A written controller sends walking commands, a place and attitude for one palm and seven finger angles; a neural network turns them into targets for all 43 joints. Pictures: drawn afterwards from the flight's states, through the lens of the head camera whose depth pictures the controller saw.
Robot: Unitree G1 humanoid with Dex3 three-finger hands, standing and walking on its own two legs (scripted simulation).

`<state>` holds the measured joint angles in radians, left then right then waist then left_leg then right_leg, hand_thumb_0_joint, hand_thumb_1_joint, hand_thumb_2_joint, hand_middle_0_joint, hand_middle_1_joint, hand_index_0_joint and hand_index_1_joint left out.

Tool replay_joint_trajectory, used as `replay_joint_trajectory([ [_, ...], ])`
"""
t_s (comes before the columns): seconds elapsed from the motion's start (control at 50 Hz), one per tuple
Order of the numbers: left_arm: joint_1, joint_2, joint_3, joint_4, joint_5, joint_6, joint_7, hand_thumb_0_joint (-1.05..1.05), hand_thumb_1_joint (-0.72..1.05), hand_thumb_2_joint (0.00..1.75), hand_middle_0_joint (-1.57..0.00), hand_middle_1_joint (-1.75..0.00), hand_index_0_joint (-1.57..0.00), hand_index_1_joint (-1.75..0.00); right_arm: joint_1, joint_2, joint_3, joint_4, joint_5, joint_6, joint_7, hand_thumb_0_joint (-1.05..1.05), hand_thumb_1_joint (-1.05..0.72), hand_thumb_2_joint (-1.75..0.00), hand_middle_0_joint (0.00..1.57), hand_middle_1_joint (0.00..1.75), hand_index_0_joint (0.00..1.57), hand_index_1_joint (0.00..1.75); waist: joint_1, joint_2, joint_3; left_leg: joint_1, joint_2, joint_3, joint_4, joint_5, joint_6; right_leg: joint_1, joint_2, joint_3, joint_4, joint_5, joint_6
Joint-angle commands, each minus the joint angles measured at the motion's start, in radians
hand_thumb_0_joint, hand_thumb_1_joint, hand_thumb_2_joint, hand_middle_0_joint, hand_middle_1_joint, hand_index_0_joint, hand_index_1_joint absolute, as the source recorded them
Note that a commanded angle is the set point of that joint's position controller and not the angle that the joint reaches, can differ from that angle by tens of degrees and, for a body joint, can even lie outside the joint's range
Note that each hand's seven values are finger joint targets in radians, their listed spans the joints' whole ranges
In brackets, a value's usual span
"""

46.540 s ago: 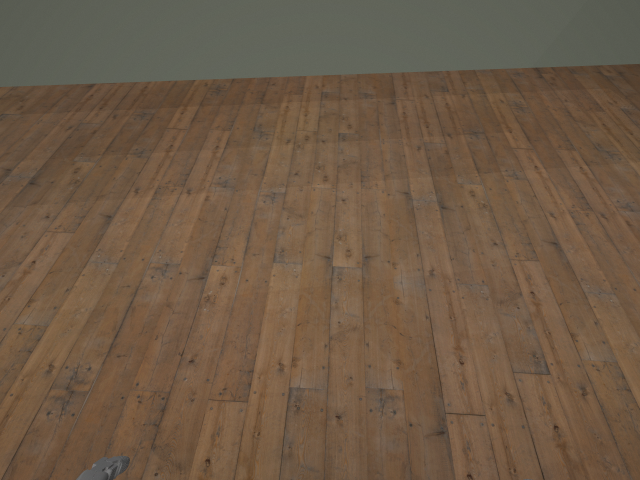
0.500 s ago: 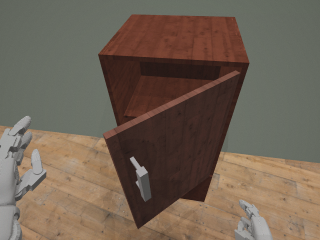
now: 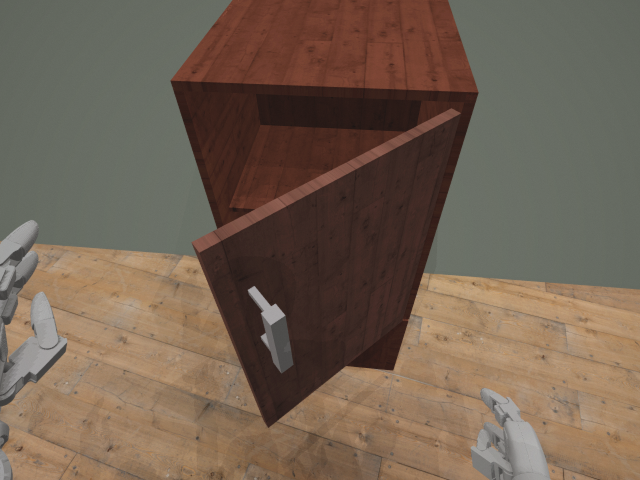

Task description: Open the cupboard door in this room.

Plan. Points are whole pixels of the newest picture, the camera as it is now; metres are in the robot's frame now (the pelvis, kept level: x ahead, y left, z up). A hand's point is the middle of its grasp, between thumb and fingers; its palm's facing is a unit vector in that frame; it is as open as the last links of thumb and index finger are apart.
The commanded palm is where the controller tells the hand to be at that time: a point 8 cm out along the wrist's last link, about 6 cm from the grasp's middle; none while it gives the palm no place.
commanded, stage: step back with the hand held close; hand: left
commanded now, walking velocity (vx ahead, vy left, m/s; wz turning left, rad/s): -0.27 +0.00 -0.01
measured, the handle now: (270, 330) +0.30 +0.10 +0.01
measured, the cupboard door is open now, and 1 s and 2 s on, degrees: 44 44 44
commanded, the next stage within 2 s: stop stepping back and stand still in 1.28 s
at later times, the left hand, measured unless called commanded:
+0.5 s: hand out of the picture +0.12 +0.28 +0.15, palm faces +0.44 -0.75 -0.50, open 7.4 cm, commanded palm +0.06 +0.32 +0.17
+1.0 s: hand out of the picture +0.08 +0.28 +0.16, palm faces +0.47 -0.73 -0.49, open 7.4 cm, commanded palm +0.02 +0.30 +0.17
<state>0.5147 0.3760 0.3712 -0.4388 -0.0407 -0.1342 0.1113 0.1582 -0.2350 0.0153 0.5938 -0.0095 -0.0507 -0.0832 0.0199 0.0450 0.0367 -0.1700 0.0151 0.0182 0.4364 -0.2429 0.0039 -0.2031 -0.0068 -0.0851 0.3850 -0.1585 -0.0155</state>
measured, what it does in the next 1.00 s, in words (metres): walks backwards: right foot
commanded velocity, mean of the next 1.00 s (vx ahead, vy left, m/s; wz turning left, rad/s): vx -0.33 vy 0.00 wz -0.03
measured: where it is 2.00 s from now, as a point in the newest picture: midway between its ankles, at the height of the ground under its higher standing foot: outside the picture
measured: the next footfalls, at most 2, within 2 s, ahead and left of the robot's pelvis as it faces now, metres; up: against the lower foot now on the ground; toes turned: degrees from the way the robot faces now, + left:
right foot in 0.98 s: -0.16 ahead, -0.10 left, +0.00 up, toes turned +3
left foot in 1.18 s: -0.08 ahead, +0.09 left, +0.00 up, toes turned +1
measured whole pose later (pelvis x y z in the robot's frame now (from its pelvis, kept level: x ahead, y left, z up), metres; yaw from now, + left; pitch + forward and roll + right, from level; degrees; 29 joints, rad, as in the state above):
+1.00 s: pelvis -0.11 +0.00 -0.02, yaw +1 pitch +5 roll -1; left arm 0.54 0.41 0.49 -0.57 -0.02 -0.25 0.15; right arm 0.16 -0.16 0.01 0.62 -0.03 -0.13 -0.06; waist 0.04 -0.03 0.01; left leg -0.54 0.03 0.02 0.56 -0.10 0.01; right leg -0.20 0.07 0.03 0.53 -0.44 -0.03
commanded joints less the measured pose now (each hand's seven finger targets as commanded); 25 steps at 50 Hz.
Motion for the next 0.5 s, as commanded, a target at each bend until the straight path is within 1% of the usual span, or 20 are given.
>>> replay_joint_trajectory([
  [0.0,0.033,0.212,0.163,-0.240,-0.004,-0.068,0.027,0.00,0.90,0.90,-0.20,-0.30,-0.20,-0.30,-0.092,-0.106,-0.057,-0.173,0.006,-0.034,-0.010,0.00,-0.90,-0.90,0.20,0.30,0.20,0.30,-0.001,-0.037,-0.207,-0.031,0.038,-0.050,-0.016,0.290,0.016,0.100,-0.084,0.092,0.002,0.249,0.002],
  [0.02,0.033,0.217,0.170,-0.253,-0.005,-0.071,0.030,0.00,0.90,0.90,-0.20,-0.30,-0.20,-0.30,-0.090,-0.107,-0.060,-0.177,0.007,-0.032,-0.012,0.00,-0.90,-0.90,0.20,0.30,0.20,0.30,-0.003,-0.040,-0.201,-0.050,0.038,-0.053,-0.013,0.270,0.016,0.094,-0.087,0.097,0.004,0.238,-0.001],
  [0.04,0.032,0.232,0.184,-0.260,-0.006,-0.074,0.035,0.00,0.90,0.90,-0.20,-0.30,-0.20,-0.30,-0.095,-0.109,-0.061,-0.173,0.008,-0.031,-0.016,0.00,-0.90,-0.90,0.20,0.30,0.20,0.30,0.000,-0.024,-0.205,-0.060,0.038,-0.062,-0.019,0.263,0.015,0.094,-0.090,0.094,0.013,0.228,-0.005],
  [0.06,0.040,0.225,0.180,-0.247,-0.005,-0.075,0.037,0.00,0.90,0.90,-0.20,-0.30,-0.20,-0.30,-0.094,-0.105,-0.062,-0.177,0.010,-0.030,-0.018,0.00,-0.90,-0.90,0.20,0.30,0.20,0.30,-0.001,-0.031,-0.184,-0.073,0.042,-0.066,-0.025,0.243,0.017,0.075,-0.086,0.099,0.016,0.200,-0.002],
  [0.1,0.030,0.223,0.177,-0.257,-0.001,-0.081,0.042,0.00,0.90,0.90,-0.20,-0.30,-0.20,-0.30,-0.092,-0.113,-0.063,-0.180,0.011,-0.032,-0.021,0.00,-0.90,-0.90,0.20,0.30,0.20,0.30,-0.002,-0.008,-0.160,-0.112,0.049,-0.076,-0.038,0.192,0.023,0.057,-0.077,0.100,0.022,0.144,0.003],
  [0.12,0.028,0.222,0.177,-0.248,0.001,-0.084,0.044,0.00,0.90,0.90,-0.20,-0.30,-0.20,-0.30,-0.093,-0.110,-0.064,-0.179,0.011,-0.034,-0.021,0.00,-0.90,-0.90,0.20,0.30,0.20,0.30,-0.003,-0.010,-0.143,-0.127,0.054,-0.080,-0.046,0.160,0.029,0.042,-0.073,0.105,0.025,0.120,0.007],
  [0.14,0.018,0.226,0.179,-0.256,0.005,-0.088,0.046,0.00,0.90,0.90,-0.20,-0.30,-0.20,-0.30,-0.096,-0.118,-0.066,-0.179,0.010,-0.036,-0.024,0.00,-0.90,-0.90,0.20,0.30,0.20,0.30,-0.001,0.020,-0.144,-0.155,0.057,-0.091,-0.062,0.139,0.033,0.062,-0.068,0.100,0.038,0.108,0.007],
  [0.16,0.019,0.222,0.176,-0.244,0.007,-0.088,0.048,0.00,0.90,0.90,-0.20,-0.30,-0.20,-0.30,-0.092,-0.114,-0.064,-0.179,0.011,-0.037,-0.025,0.00,-0.90,-0.90,0.20,0.30,0.20,0.30,-0.003,0.002,-0.129,-0.176,0.064,-0.095,-0.071,0.105,0.038,0.059,-0.064,0.104,0.046,0.092,0.011],
  [0.18,0.015,0.214,0.169,-0.245,0.010,-0.091,0.049,0.00,0.90,0.90,-0.20,-0.30,-0.20,-0.30,-0.089,-0.119,-0.066,-0.183,0.012,-0.039,-0.023,0.00,-0.90,-0.90,0.20,0.30,0.20,0.30,-0.003,0.013,-0.124,-0.209,0.069,-0.098,-0.076,0.045,0.045,0.064,-0.062,0.110,0.053,0.059,0.013],
  [0.2,0.009,0.214,0.168,-0.243,0.014,-0.094,0.051,0.00,0.90,0.90,-0.20,-0.30,-0.20,-0.30,-0.086,-0.118,-0.065,-0.184,0.012,-0.042,-0.023,0.00,-0.90,-0.90,0.20,0.30,0.20,0.30,-0.004,-0.004,-0.115,-0.237,0.069,-0.099,-0.079,-0.006,0.050,0.066,-0.064,0.117,0.052,0.037,0.014],
  [0.22,0.003,0.208,0.162,-0.241,0.018,-0.096,0.051,0.00,0.90,0.90,-0.20,-0.30,-0.20,-0.30,-0.083,-0.124,-0.066,-0.186,0.012,-0.044,-0.021,0.00,-0.90,-0.90,0.20,0.30,0.20,0.30,-0.006,0.000,-0.099,-0.273,0.070,-0.106,-0.084,-0.077,0.056,0.066,-0.065,0.126,0.052,-0.003,0.012],
  [0.24,-0.004,0.211,0.166,-0.250,0.023,-0.101,0.053,0.00,0.90,0.90,-0.20,-0.30,-0.20,-0.30,-0.087,-0.128,-0.067,-0.185,0.010,-0.049,-0.022,0.00,-0.90,-0.90,0.20,0.30,0.20,0.30,-0.006,0.028,-0.092,-0.304,0.070,-0.111,-0.094,-0.123,0.062,0.081,-0.066,0.128,0.053,-0.016,0.011],
  [0.3,-0.011,0.206,0.165,-0.264,0.034,-0.111,0.056,0.00,0.90,0.90,-0.20,-0.30,-0.20,-0.30,-0.074,-0.131,-0.066,-0.193,0.011,-0.056,-0.017,0.00,-0.90,-0.90,0.20,0.30,0.20,0.30,-0.009,0.018,-0.081,-0.390,0.084,-0.132,-0.106,-0.253,0.078,0.100,-0.058,0.135,0.085,-0.081,0.015],
  [0.32,-0.020,0.206,0.167,-0.277,0.039,-0.116,0.057,0.00,0.90,0.90,-0.20,-0.30,-0.20,-0.30,-0.071,-0.134,-0.066,-0.197,0.010,-0.059,-0.017,0.00,-0.90,-0.90,0.20,0.30,0.20,0.30,-0.009,0.027,-0.073,-0.418,0.088,-0.142,-0.114,-0.287,0.082,0.106,-0.051,0.132,0.099,-0.100,0.016],
  [0.34,-0.023,0.218,0.179,-0.281,0.043,-0.120,0.060,0.00,0.90,0.90,-0.20,-0.30,-0.20,-0.30,-0.077,-0.135,-0.068,-0.194,0.007,-0.063,-0.019,0.00,-0.90,-0.90,0.20,0.30,0.20,0.30,-0.007,0.049,-0.072,-0.443,0.097,-0.152,-0.125,-0.317,0.089,0.118,-0.047,0.132,0.115,-0.113,0.018],
  [0.36,-0.027,0.207,0.174,-0.285,0.046,-0.122,0.060,0.00,0.90,0.90,-0.20,-0.30,-0.20,-0.30,-0.069,-0.131,-0.066,-0.197,0.006,-0.066,-0.018,0.00,-0.90,-0.90,0.20,0.30,0.20,0.30,-0.008,0.041,-0.068,-0.475,0.105,-0.160,-0.132,-0.348,0.093,0.131,-0.042,0.131,0.135,-0.130,0.020],
  [0.4,-0.033,0.211,0.186,-0.291,0.054,-0.131,0.061,0.00,0.90,0.90,-0.20,-0.30,-0.20,-0.30,-0.063,-0.133,-0.069,-0.201,0.005,-0.072,-0.017,0.00,-0.90,-0.90,0.20,0.30,0.20,0.30,-0.009,0.042,-0.068,-0.508,0.109,-0.166,-0.119,-0.393,0.101,0.133,-0.033,0.146,0.155,-0.144,0.021],
  [0.42,-0.039,0.213,0.189,-0.302,0.056,-0.136,0.061,0.00,0.90,0.90,-0.20,-0.30,-0.20,-0.30,-0.058,-0.132,-0.070,-0.202,0.005,-0.075,-0.015,0.00,-0.90,-0.90,0.20,0.30,0.20,0.30,-0.011,0.039,-0.067,-0.511,0.103,-0.168,-0.109,-0.391,0.099,0.125,-0.031,0.152,0.156,-0.136,0.019],
  [0.44,-0.033,0.234,0.211,-0.314,0.056,-0.141,0.064,0.00,0.90,0.90,-0.20,-0.30,-0.20,-0.30,-0.058,-0.134,-0.072,-0.200,0.004,-0.079,-0.015,0.00,-0.90,-0.90,0.20,0.30,0.20,0.30,-0.009,0.053,-0.083,-0.498,0.101,-0.171,-0.103,-0.382,0.099,0.127,-0.031,0.157,0.158,-0.118,0.016],
  [0.48,-0.019,0.224,0.206,-0.316,0.052,-0.149,0.063,0.00,0.90,0.90,-0.20,-0.30,-0.20,-0.30,-0.050,-0.122,-0.070,-0.199,0.003,-0.084,-0.013,0.00,-0.90,-0.90,0.20,0.30,0.20,0.30,-0.014,0.026,-0.090,-0.466,0.081,-0.156,-0.058,-0.353,0.090,0.086,-0.041,0.189,0.137,-0.105,0.007],
])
